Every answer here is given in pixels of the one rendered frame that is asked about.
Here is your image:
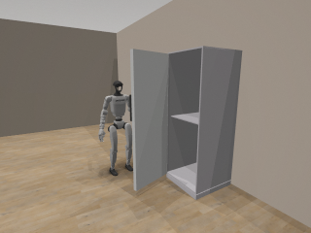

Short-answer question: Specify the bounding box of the fridge door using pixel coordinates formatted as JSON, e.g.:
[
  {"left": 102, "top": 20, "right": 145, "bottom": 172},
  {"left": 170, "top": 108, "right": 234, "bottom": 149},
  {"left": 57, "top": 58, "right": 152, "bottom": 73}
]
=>
[{"left": 130, "top": 49, "right": 169, "bottom": 191}]

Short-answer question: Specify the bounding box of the humanoid robot torso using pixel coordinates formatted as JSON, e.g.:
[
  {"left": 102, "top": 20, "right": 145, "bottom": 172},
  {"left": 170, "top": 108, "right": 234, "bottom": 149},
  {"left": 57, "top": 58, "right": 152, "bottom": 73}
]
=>
[{"left": 110, "top": 94, "right": 126, "bottom": 129}]

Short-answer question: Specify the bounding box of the right robot hand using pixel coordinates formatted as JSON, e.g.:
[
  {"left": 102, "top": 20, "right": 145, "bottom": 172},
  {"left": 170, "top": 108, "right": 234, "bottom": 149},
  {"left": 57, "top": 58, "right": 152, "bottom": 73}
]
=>
[{"left": 98, "top": 128, "right": 106, "bottom": 142}]

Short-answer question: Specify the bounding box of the robot right upper arm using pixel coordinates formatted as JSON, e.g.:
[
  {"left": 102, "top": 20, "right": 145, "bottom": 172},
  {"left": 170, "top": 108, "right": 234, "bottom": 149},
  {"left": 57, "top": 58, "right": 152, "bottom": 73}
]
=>
[{"left": 102, "top": 95, "right": 113, "bottom": 116}]

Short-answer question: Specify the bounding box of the humanoid robot head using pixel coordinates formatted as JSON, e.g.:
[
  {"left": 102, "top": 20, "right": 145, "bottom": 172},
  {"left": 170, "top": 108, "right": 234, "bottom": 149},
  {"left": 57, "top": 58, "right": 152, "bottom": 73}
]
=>
[{"left": 113, "top": 81, "right": 123, "bottom": 96}]

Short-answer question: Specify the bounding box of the robot right forearm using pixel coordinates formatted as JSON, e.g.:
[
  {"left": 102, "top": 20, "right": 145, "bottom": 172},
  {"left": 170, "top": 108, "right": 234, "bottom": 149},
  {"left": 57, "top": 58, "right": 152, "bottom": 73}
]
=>
[{"left": 99, "top": 110, "right": 106, "bottom": 129}]

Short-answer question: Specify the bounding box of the handle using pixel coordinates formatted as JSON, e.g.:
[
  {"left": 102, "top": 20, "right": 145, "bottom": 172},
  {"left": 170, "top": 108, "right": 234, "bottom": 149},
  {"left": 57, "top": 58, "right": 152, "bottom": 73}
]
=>
[{"left": 129, "top": 94, "right": 132, "bottom": 121}]

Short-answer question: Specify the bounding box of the robot left upper arm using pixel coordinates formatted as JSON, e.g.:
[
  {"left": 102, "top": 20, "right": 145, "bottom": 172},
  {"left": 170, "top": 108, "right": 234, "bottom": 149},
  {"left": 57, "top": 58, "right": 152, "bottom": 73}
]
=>
[{"left": 125, "top": 94, "right": 130, "bottom": 112}]

